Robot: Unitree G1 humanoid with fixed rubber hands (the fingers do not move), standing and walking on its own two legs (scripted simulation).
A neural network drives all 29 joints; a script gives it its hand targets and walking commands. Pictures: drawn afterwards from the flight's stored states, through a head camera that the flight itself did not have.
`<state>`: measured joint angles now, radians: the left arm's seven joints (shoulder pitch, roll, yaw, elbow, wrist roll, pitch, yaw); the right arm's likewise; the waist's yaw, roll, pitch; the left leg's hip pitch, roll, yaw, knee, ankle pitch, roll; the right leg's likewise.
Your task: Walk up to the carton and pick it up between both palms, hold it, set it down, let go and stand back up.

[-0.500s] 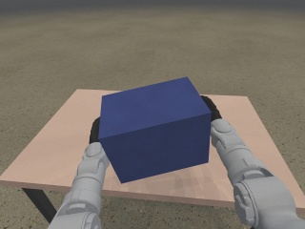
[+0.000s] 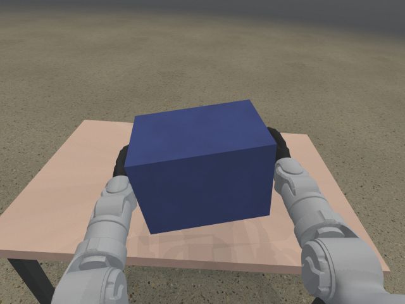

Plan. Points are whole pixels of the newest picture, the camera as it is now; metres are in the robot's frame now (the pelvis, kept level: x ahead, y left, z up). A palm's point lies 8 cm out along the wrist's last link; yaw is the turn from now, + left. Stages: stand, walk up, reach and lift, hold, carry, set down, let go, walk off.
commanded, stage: reach and lift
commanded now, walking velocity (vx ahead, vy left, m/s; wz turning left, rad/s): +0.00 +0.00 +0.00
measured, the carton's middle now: (201, 165) +0.38 +0.03 +0.15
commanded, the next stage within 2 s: hold in 1.06 s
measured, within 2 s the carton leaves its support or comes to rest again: neither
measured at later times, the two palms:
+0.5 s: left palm (132, 166) +0.37 +0.17 +0.14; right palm (293, 165) +0.37 -0.16 +0.16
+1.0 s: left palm (132, 164) +0.37 +0.17 +0.15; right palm (295, 164) +0.37 -0.16 +0.17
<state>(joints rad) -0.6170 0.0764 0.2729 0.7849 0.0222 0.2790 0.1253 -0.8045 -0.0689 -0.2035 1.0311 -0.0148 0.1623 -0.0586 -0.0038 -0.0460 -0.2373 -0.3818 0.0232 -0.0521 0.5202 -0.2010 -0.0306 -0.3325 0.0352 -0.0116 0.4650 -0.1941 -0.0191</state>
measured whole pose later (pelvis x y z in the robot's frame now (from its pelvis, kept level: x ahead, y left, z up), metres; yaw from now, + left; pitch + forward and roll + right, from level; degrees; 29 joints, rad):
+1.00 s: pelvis +0.00 +0.00 +0.00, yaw +0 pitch +2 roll -1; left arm -0.62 0.08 0.22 0.59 0.02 0.47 0.11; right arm -0.67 -0.09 -0.13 0.70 0.15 0.37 -0.13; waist -0.03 -0.03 -0.20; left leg -0.32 0.02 -0.05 0.48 -0.18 -0.03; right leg -0.28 0.03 -0.01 0.43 -0.18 -0.02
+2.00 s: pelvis +0.00 +0.00 +0.00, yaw +0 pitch +1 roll -1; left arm -0.62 0.08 0.23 0.42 0.03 0.62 0.11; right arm -0.67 -0.10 -0.12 0.56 0.17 0.49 -0.15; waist -0.03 -0.03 -0.20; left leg -0.31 0.02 -0.05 0.47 -0.18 -0.03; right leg -0.27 0.03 -0.01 0.43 -0.18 -0.02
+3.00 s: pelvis +0.00 +0.00 +0.00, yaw +0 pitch +1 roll -1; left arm -0.60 0.08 0.23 0.35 0.03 0.67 0.11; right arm -0.67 -0.10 -0.12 0.52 0.21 0.53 -0.16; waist -0.03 -0.03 -0.20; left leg -0.31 0.02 -0.05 0.47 -0.18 -0.03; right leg -0.27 0.03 -0.01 0.43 -0.18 -0.02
